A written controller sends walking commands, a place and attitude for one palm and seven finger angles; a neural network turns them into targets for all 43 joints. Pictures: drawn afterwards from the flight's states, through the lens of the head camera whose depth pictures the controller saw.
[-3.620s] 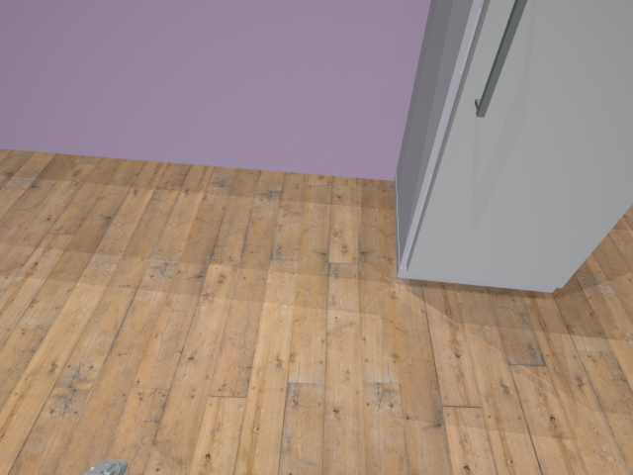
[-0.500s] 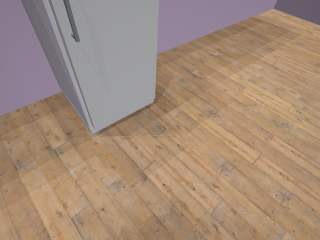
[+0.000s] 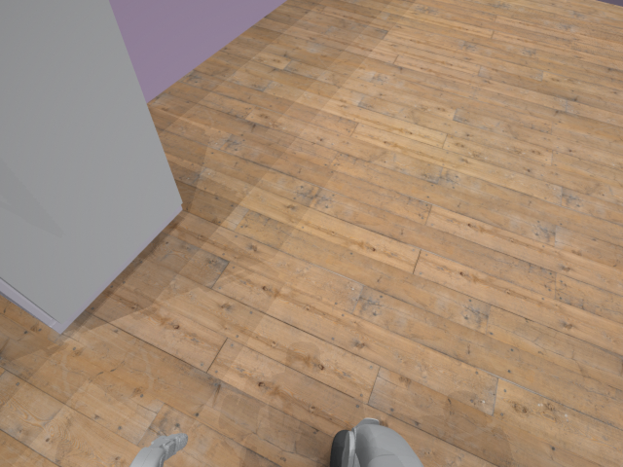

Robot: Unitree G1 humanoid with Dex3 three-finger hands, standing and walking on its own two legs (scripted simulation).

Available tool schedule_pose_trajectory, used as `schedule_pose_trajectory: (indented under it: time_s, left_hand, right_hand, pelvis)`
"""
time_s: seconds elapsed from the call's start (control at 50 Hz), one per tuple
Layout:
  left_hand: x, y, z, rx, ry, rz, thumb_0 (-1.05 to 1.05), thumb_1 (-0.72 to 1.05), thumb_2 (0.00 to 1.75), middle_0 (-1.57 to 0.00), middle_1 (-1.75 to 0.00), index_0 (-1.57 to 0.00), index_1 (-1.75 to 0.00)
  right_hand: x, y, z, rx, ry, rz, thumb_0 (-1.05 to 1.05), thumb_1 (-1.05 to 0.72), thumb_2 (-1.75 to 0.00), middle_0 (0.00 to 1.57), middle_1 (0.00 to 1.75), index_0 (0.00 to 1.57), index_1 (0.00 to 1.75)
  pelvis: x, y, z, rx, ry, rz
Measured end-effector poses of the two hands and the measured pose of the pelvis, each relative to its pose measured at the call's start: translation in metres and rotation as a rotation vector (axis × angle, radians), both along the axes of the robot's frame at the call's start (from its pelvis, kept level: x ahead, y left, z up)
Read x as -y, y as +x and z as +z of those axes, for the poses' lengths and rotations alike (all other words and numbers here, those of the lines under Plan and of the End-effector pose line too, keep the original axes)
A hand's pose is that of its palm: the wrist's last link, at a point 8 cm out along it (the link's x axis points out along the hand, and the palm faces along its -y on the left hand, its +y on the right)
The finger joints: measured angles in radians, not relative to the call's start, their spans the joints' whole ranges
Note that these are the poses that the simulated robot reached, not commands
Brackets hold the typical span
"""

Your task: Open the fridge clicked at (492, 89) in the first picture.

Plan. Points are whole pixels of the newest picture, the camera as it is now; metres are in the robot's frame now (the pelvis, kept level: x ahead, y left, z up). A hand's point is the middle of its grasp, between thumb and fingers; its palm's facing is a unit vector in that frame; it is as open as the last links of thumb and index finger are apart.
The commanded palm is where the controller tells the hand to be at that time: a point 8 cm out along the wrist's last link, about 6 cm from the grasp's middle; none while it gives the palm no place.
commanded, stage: walk to a spot facing it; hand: left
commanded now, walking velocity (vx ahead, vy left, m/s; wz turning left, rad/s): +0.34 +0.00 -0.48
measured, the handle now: out of the picture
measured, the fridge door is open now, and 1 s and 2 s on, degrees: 0 0 0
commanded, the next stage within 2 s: turn to face it in 0.90 s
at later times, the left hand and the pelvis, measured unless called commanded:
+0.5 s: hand (188, 405) +0.22 +0.19 -0.16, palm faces -0.05 -0.98 -0.18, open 7.3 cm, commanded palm none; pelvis +0.21 +0.00 +0.01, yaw -10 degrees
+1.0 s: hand (248, 238) +0.53 +0.12 -0.15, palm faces -0.47 -0.85 -0.22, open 7.4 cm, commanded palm none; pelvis +0.33 +0.00 +0.01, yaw -30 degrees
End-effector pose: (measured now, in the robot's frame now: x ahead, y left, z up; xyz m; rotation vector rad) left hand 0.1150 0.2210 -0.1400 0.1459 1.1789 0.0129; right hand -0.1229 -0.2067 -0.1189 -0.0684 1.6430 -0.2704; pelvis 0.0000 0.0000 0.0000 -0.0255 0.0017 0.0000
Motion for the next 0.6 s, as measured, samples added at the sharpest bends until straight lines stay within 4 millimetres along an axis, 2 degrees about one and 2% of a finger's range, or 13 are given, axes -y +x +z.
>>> schedule_pose_trajectory:
  time_s: [0.06,0.1,0.14,0.18,0.28,0.38,0.52,0.56,0.6]
  left_hand:
    - [0.016,0.055,-0.008,0.088,0.016,-0.036,0.00,0.91,0.90,-0.19,-0.29,-0.20,-0.30]
    - [0.022,0.075,-0.009,0.115,0.027,-0.036,0.00,0.91,0.90,-0.20,-0.29,-0.20,-0.30]
    - [0.024,0.084,-0.005,0.099,0.042,-0.037,0.00,0.91,0.90,-0.20,-0.29,-0.20,-0.30]
    - [0.024,0.087,0.002,0.066,0.058,-0.044,0.00,0.91,0.90,-0.20,-0.29,-0.20,-0.30]
    - [0.016,0.092,0.018,-0.006,0.094,-0.043,0.00,0.92,0.90,-0.20,-0.29,-0.20,-0.30]
    - [0.003,0.098,0.020,-0.055,0.097,-0.008,0.00,0.91,0.90,-0.20,-0.29,-0.20,-0.30]
    - [-0.018,0.109,0.003,-0.175,0.067,0.043,0.00,0.91,0.90,-0.20,-0.29,-0.20,-0.30]
    - [-0.026,0.119,-0.008,-0.223,0.058,0.035,0.00,0.91,0.90,-0.20,-0.29,-0.20,-0.30]
    - [-0.033,0.135,-0.012,-0.260,0.057,-0.001,0.00,0.91,0.90,-0.20,-0.29,-0.20,-0.30]
  right_hand:
    - [0.010,0.016,-0.015,-0.045,0.023,-0.048,0.00,-0.90,-0.90,0.20,0.30,0.20,0.30]
    - [0.021,0.044,-0.024,-0.023,0.018,-0.059,0.01,-0.90,-0.90,0.20,0.30,0.20,0.30]
    - [0.033,0.088,-0.026,0.061,-0.003,-0.051,0.01,-0.90,-0.90,0.20,0.30,0.20,0.30]
    - [0.046,0.141,-0.023,0.173,-0.025,-0.029,0.01,-0.91,-0.90,0.20,0.30,0.20,0.30]
    - [0.064,0.265,-0.005,0.444,-0.061,0.023,0.00,-0.91,-0.90,0.20,0.30,0.20,0.30]
    - [0.061,0.359,0.013,0.584,-0.064,0.078,0.00,-0.91,-0.90,0.19,0.30,0.20,0.30]
    - [0.036,0.457,0.023,0.650,-0.076,0.138,0.00,-0.91,-0.90,0.20,0.30,0.20,0.30]
    - [0.030,0.476,0.020,0.678,-0.102,0.135,0.00,-0.91,-0.90,0.20,0.30,0.20,0.30]
    - [0.024,0.480,0.021,0.685,-0.119,0.105,0.00,-0.91,-0.90,0.20,0.30,0.20,0.30]
  pelvis:
    - [0.016,0.034,-0.017,0.007,0.016,-0.034]
    - [0.023,0.049,-0.020,0.019,0.015,-0.054]
    - [0.027,0.063,-0.014,0.028,0.015,-0.067]
    - [0.029,0.078,-0.006,0.026,0.014,-0.088]
    - [0.027,0.116,0.009,0.011,0.017,-0.127]
    - [0.020,0.157,0.014,0.011,0.009,-0.148]
    - [-0.002,0.224,0.007,0.018,-0.008,-0.184]
    - [-0.011,0.243,-0.001,0.022,-0.008,-0.216]
    - [-0.017,0.256,-0.001,0.036,-0.002,-0.257]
